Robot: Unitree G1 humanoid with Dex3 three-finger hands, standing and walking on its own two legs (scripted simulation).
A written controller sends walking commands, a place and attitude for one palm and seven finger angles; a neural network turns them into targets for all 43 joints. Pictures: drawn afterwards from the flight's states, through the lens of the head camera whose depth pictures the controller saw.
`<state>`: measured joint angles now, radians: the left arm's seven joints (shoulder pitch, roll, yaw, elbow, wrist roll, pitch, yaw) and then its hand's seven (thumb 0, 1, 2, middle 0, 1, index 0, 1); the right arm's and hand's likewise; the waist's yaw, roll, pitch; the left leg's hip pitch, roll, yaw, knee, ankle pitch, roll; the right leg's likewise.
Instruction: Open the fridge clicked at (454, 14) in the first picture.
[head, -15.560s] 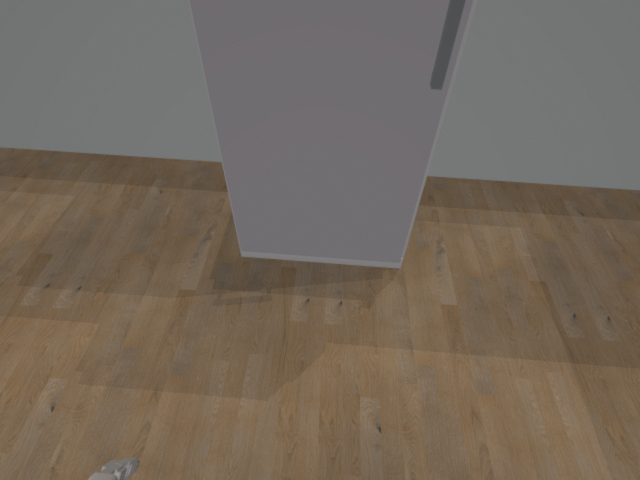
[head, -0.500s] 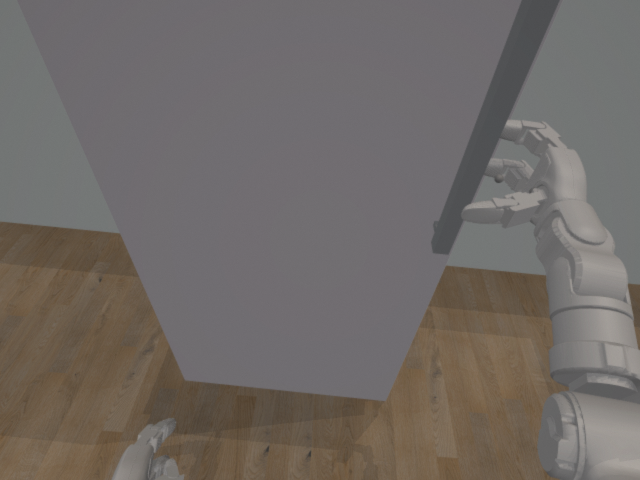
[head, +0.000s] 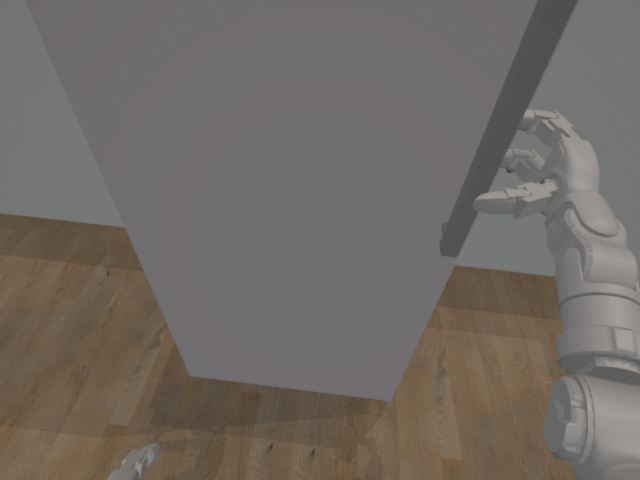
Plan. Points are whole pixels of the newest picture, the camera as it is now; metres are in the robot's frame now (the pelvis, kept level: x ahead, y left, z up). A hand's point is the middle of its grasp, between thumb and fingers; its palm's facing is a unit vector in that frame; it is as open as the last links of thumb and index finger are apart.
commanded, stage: slide the fingers in behind the handle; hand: right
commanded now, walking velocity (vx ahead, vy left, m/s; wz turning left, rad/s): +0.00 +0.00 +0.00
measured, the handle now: (486, 145) +0.48 -0.15 +0.22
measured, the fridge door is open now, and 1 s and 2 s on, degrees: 0 0 0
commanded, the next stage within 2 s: grip the handle and tug to test in 1.88 s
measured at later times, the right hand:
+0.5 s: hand (511, 174) +0.43 -0.17 +0.21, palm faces +0.02 +1.00 +0.02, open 14.0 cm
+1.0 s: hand (495, 173) +0.43 -0.16 +0.21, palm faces +0.02 +1.00 +0.02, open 14.0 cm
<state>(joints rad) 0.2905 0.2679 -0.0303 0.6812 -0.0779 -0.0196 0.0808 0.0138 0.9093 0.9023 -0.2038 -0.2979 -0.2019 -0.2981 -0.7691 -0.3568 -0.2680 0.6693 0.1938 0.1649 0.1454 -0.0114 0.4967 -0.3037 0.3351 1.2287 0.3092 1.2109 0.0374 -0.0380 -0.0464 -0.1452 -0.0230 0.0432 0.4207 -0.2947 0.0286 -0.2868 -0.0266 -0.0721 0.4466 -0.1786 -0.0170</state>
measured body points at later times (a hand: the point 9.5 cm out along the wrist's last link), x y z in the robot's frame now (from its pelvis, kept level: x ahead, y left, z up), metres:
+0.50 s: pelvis -0.01 -0.01 +0.00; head -0.01 +0.00 +0.45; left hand +0.11 +0.25 -0.11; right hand +0.42 -0.23 +0.22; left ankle -0.05 +0.10 -0.74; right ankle +0.03 -0.11 -0.74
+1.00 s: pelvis +0.00 -0.01 +0.00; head -0.01 +0.01 +0.45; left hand +0.11 +0.25 -0.11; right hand +0.42 -0.21 +0.21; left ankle -0.05 +0.10 -0.74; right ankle +0.03 -0.11 -0.74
